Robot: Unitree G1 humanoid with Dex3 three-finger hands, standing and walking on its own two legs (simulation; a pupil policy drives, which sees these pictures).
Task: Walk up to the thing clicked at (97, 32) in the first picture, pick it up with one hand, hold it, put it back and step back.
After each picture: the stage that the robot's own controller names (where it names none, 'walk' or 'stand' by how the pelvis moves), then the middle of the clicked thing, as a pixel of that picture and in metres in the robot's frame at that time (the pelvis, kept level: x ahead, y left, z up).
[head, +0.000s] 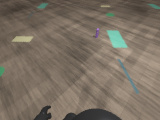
stand; (97, 33) +2.07 -0.18 -0.66
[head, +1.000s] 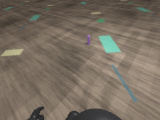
walk; (88, 40) +1.92 +0.15 -0.63
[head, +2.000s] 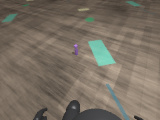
walk; (76, 50) +1.31 +0.35 -0.65
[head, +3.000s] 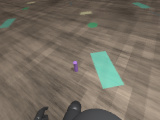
walk; (75, 66) +0.88 +0.27 -0.65
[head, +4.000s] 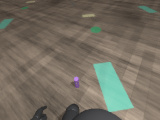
walk; (76, 82) +0.57 +0.20 -0.64
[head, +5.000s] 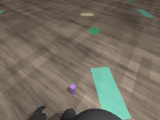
stand; (73, 89) +0.44 +0.16 -0.64
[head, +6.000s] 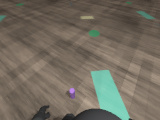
stand; (72, 93) +0.41 +0.17 -0.65
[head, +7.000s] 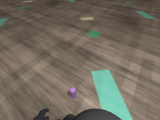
stand; (73, 93) +0.43 +0.18 -0.66
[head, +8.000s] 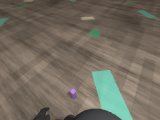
stand; (73, 94) +0.41 +0.17 -0.66
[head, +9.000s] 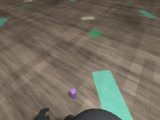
stand; (73, 94) +0.41 +0.17 -0.66
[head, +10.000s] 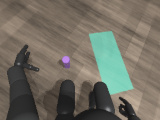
go down; (66, 63) +0.47 +0.18 -0.39
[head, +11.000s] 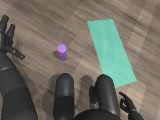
go down; (63, 53) +0.50 +0.20 -0.28
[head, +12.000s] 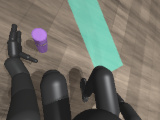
close in; (41, 43) +0.49 +0.24 -0.18
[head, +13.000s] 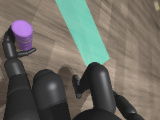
close; (24, 39) +0.48 +0.26 -0.17
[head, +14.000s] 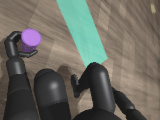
lift; (29, 44) +0.45 +0.24 -0.17
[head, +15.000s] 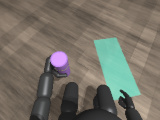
lift; (62, 67) +0.34 +0.17 +0.03
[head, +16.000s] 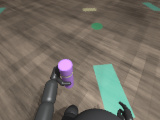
hold; (67, 76) +0.29 +0.15 +0.05
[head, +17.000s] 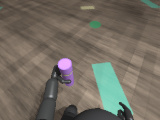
hold; (67, 74) +0.31 +0.15 +0.04
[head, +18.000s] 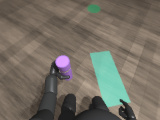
crouch; (65, 70) +0.34 +0.15 -0.01
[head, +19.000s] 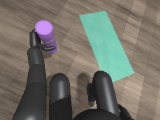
lower; (49, 40) +0.50 +0.20 -0.03
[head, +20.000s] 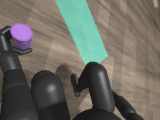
lower; (23, 42) +0.46 +0.25 -0.18
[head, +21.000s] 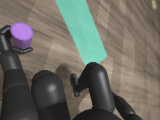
lower; (23, 42) +0.46 +0.26 -0.18
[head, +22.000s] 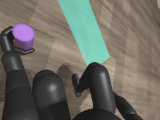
lower; (25, 42) +0.45 +0.26 -0.17
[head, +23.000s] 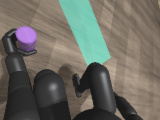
lower; (27, 44) +0.45 +0.25 -0.17
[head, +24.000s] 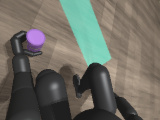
draw back; (34, 45) +0.45 +0.22 -0.17
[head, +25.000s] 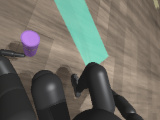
rise; (30, 46) +0.45 +0.23 -0.18
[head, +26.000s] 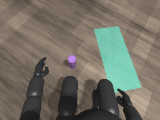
walk; (72, 62) +0.46 +0.15 -0.34
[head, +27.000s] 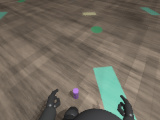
stand; (75, 93) +0.39 +0.12 -0.59
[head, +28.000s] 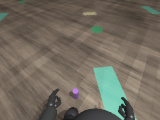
stand; (75, 94) +0.38 +0.13 -0.60
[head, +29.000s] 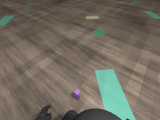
stand; (77, 95) +0.40 +0.12 -0.64
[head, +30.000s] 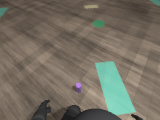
walk; (78, 88) +0.42 +0.11 -0.64
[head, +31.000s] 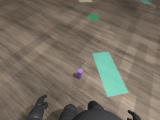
walk; (79, 74) +0.60 +0.06 -0.64
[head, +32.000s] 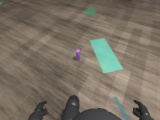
walk; (78, 55) +0.95 +0.21 -0.62
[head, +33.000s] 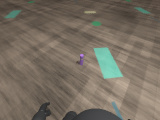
stand; (81, 59) +1.06 +0.13 -0.64
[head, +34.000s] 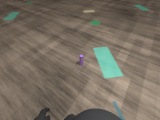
stand; (81, 60) +1.04 +0.15 -0.66
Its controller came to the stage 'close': yes
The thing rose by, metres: 0.69
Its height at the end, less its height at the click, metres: +0.00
